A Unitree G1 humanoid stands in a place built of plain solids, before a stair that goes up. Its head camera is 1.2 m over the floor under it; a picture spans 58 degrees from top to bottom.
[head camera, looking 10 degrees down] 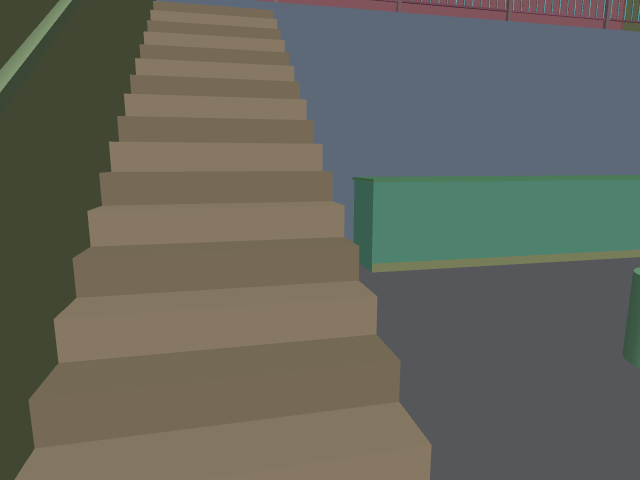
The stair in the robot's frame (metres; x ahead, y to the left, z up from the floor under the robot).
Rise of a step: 0.17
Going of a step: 0.25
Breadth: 1.21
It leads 13 degrees to the left of straight ahead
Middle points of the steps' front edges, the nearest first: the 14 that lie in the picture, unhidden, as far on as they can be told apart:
1.34 0.29 0.50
1.59 0.35 0.66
1.84 0.41 0.83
2.09 0.46 0.99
2.33 0.52 1.16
2.58 0.57 1.32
2.83 0.63 1.49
3.08 0.69 1.65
3.32 0.74 1.82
3.57 0.80 1.98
3.82 0.85 2.15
4.07 0.91 2.31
4.31 0.97 2.48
4.56 1.02 2.64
